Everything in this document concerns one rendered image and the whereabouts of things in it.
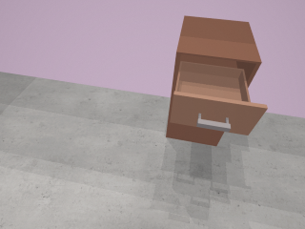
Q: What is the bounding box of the drawer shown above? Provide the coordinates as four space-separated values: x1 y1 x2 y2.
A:
170 61 268 135

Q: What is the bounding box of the cabinet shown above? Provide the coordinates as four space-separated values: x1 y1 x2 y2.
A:
166 15 262 146

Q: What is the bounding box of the handle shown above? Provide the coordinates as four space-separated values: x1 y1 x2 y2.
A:
196 114 231 133

